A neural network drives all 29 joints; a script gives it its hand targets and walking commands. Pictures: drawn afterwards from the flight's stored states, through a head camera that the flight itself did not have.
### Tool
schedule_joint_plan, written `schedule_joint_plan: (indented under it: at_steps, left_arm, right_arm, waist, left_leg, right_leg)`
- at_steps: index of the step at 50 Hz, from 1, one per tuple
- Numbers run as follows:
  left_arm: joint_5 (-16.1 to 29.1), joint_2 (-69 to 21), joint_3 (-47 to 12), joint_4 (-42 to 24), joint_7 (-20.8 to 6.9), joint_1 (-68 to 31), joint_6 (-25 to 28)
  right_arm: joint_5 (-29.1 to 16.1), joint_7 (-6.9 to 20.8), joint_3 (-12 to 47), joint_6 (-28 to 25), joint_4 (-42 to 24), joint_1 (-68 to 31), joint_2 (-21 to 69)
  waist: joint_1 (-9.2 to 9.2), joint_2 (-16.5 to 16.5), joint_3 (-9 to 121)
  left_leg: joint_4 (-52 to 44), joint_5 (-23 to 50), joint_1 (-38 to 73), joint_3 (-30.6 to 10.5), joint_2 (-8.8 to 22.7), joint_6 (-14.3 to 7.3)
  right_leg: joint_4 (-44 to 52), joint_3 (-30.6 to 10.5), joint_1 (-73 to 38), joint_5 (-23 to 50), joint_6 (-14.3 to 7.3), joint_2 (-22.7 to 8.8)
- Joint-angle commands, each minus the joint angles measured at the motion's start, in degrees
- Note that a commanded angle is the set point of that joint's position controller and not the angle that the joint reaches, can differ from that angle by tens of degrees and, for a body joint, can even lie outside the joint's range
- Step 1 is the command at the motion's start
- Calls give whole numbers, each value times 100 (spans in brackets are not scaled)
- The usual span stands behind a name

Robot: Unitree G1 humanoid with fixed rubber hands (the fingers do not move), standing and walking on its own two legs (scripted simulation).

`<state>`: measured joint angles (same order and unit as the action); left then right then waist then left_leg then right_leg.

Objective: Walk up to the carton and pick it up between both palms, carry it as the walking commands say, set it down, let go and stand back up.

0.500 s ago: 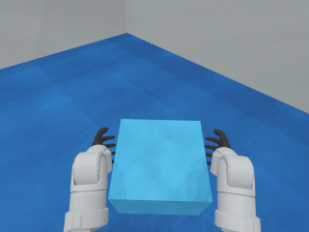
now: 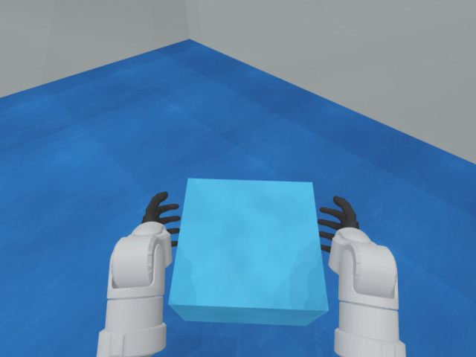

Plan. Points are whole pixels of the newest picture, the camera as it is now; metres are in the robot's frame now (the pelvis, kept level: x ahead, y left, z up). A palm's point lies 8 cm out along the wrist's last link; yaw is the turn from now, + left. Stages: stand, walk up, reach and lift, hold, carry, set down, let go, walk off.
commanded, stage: carry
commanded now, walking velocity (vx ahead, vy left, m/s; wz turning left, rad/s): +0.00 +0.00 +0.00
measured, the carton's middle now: (247, 252) +0.31 +0.00 -0.01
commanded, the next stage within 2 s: none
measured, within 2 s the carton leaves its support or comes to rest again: neither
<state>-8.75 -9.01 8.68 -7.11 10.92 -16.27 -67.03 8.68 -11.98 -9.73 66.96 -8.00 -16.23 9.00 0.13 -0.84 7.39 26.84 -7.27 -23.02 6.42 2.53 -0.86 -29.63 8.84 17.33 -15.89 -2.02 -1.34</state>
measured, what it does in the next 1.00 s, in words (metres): stands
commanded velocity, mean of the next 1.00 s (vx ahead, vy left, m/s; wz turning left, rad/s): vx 0.00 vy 0.00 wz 0.00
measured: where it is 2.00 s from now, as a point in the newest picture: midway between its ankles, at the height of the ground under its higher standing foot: outside the picture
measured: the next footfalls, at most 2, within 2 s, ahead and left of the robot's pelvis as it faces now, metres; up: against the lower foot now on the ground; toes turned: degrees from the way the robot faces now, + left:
none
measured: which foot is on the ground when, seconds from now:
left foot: down 0.00-1.00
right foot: down 0.00-1.00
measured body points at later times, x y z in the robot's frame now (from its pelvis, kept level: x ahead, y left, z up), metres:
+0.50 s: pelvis +0.01 -0.01 +0.00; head -0.01 -0.02 +0.45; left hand +0.30 +0.15 +0.06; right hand +0.30 -0.17 +0.06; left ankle +0.07 +0.11 -0.73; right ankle +0.00 -0.09 -0.73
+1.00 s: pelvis +0.02 -0.01 +0.00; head -0.01 -0.01 +0.45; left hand +0.30 +0.15 +0.05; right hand +0.30 -0.17 +0.05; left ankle +0.07 +0.11 -0.73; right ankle +0.00 -0.09 -0.73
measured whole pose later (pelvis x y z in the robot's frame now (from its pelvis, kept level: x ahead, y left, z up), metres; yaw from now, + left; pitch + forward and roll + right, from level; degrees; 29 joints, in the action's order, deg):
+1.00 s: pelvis +0.02 -0.01 +0.00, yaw +0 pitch +3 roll +0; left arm -11.0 -7.6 7.2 -3.2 4.2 -8.4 -53.6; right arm 10.5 -4.7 -7.9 53.2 -3.1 -9.1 7.7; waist -0.1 -0.3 7.5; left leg 28.6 -9.7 -21.9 6.4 3.1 0.0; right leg -30.4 8.7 15.8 -17.9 -2.6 -0.9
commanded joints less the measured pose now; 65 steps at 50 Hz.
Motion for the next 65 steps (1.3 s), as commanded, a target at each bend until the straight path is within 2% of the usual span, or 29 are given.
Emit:
schedule_joint_plan:
  at_steps: [1,8,12,31,65]
  left_arm:
    - [2467,-5583,-3771,-231,-2247,-2836,87]
    - [2048,-5351,-3397,202,-2266,-2622,519]
    - [2001,-5231,-3445,-66,-2233,-2455,725]
    - [1589,-4573,-3285,-23,-2140,-1856,1374]
    - [1548,-4384,-3356,-128,-2076,-1688,1543]
  right_arm:
    - [-2471,2374,3863,6,-27,-2735,5735]
    - [-2033,2338,3469,-449,406,-2476,5462]
    - [-2008,2283,3534,-667,119,-2356,5334]
    - [-1634,2199,3375,-1326,162,-1801,4668]
    - [-1587,2145,3390,-1499,108,-1616,4480]
  waist:
    - [41,137,1413]
    - [17,131,1380]
    - [0,131,1379]
    - [-30,94,1199]
    - [-16,87,1140]
  left_leg:
    - [-116,683,896,-647,568,57]
    - [-62,606,885,-595,559,76]
    - [-30,539,879,-593,565,91]
    - [-30,426,766,-559,583,99]
    - [-89,537,888,-528,566,48]
  right_leg:
    - [575,-810,-296,1020,64,-833]
    - [578,-811,-312,1082,44,-819]
    - [584,-799,-326,1007,48,-819]
    - [511,-762,-311,920,26,-791]
    - [544,-727,-406,981,-4,-718]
